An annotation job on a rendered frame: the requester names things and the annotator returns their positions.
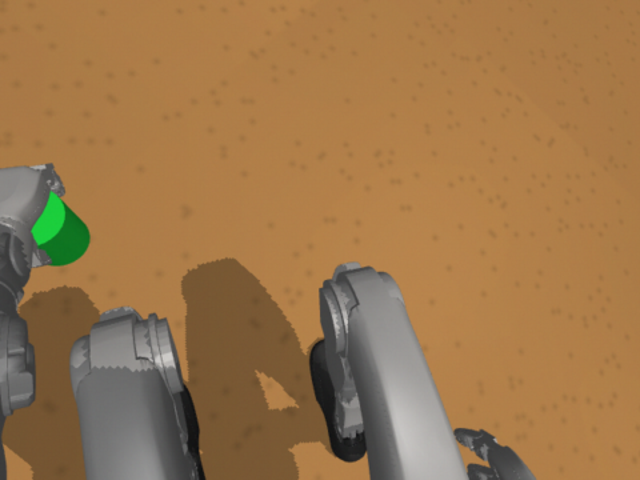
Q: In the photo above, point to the left robot hand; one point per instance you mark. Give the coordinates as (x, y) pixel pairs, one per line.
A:
(24, 193)

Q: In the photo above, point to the left robot foot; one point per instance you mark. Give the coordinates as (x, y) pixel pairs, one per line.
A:
(193, 434)

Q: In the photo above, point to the mug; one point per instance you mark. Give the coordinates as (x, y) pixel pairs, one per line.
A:
(60, 232)

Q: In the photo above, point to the right robot foot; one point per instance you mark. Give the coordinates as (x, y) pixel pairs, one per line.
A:
(346, 449)

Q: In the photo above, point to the left robot arm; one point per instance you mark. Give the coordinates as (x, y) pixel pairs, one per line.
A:
(17, 359)

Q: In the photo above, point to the right robot hand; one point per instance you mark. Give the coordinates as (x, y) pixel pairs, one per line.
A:
(504, 463)

